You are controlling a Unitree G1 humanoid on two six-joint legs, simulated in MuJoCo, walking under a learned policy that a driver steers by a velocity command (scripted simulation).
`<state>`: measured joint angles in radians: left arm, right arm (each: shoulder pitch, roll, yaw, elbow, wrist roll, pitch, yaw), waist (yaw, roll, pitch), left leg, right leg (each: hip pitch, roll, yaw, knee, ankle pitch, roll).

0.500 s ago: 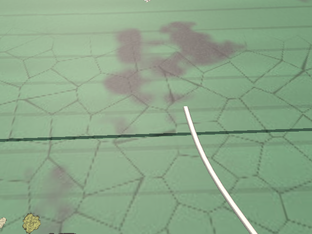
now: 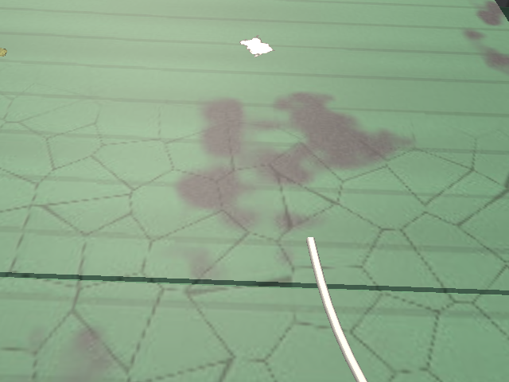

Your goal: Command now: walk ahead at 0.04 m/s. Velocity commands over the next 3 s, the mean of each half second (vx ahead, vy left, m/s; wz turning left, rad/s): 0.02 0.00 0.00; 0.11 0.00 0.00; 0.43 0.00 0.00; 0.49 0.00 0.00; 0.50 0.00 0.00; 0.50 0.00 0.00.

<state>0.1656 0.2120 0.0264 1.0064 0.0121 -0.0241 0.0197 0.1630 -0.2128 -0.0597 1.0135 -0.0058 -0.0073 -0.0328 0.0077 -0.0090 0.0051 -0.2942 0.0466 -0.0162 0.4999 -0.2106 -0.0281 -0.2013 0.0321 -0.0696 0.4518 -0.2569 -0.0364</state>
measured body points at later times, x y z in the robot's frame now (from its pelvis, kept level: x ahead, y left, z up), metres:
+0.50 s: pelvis +0.01 +0.01 +0.00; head +0.02 +0.01 +0.45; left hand +0.05 +0.26 -0.15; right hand +0.08 -0.24 -0.15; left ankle +0.03 +0.13 -0.74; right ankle -0.01 -0.10 -0.74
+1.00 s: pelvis +0.05 +0.03 +0.00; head +0.05 +0.05 +0.45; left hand +0.01 +0.29 -0.16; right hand +0.10 -0.23 -0.14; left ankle +0.06 +0.15 -0.71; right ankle -0.01 -0.10 -0.74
